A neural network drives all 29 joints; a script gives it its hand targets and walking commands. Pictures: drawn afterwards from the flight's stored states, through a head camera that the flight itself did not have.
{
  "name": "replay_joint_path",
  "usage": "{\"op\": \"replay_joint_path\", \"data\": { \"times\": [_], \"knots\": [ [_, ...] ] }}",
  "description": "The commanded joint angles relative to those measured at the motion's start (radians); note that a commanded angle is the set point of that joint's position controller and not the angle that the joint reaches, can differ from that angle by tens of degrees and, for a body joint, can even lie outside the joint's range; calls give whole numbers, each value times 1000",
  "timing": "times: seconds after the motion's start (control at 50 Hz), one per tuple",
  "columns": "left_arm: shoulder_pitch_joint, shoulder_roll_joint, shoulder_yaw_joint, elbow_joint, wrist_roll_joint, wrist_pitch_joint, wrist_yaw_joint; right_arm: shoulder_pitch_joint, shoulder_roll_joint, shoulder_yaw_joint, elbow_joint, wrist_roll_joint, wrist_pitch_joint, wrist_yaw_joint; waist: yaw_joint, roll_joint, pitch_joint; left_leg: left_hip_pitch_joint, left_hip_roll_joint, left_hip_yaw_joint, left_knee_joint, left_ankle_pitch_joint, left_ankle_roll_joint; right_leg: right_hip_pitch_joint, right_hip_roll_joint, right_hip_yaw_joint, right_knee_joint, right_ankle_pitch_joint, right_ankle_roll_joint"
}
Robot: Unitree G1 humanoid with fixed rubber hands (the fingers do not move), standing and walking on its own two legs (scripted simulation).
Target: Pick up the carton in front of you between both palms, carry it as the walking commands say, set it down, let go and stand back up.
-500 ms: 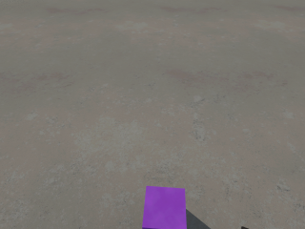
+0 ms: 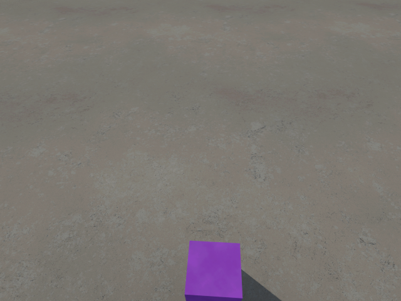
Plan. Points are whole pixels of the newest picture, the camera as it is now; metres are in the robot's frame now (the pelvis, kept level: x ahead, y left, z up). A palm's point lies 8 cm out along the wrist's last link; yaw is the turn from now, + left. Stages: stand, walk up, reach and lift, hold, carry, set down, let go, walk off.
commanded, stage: stand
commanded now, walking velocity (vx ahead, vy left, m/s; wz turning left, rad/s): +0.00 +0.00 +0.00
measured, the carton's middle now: (213, 276) +0.35 -0.04 -0.64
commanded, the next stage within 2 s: none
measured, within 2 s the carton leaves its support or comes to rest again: neither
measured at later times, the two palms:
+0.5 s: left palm out of the picture -0.06 +0.23 -0.14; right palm out of the picture -0.07 -0.22 -0.14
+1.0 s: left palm out of the picture -0.08 +0.22 -0.14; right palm out of the picture -0.10 -0.19 -0.14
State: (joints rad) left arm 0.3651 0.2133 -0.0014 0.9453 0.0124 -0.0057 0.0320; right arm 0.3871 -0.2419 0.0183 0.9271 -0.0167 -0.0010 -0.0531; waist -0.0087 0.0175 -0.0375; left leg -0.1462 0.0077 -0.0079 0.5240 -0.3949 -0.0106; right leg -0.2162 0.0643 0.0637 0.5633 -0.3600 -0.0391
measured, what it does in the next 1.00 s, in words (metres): stands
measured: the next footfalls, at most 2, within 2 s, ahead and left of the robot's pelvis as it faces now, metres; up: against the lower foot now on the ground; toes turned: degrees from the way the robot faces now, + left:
none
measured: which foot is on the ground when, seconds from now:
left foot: down 0.00-1.00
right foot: down 0.00-1.00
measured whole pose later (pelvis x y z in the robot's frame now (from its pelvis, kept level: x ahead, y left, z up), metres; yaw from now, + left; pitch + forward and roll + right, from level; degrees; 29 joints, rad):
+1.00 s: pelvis -0.04 +0.01 +0.01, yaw -1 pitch -1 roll +0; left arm 0.38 0.12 -0.03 1.13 0.01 0.00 0.05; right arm 0.38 -0.14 0.04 1.16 -0.02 0.00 -0.05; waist -0.01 0.01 0.01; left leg -0.13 0.00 0.01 0.47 -0.31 0.01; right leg -0.20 0.05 0.09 0.49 -0.26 -0.01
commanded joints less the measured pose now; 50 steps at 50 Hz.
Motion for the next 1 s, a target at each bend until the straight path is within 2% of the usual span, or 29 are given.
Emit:
{"op": "replay_joint_path", "data": {
  "times": [0.0,0.44,0.98],
  "knots": [
    [62,97,17,0,-1,-4,4,70,-87,-15,7,-1,-4,-3,0,-21,80,-9,69,-49,-62,307,28,-24,-114,94,-88,412,-20],
    [88,26,-10,138,-3,4,13,83,-10,8,174,-2,2,-3,2,-18,139,-11,73,-50,-114,238,36,-35,-108,98,-140,303,-11],
    [101,-18,-22,189,-5,3,17,88,37,9,234,0,-3,0,3,-18,152,-32,73,-53,-141,208,44,-43,-107,98,-163,242,0]
  ]
}}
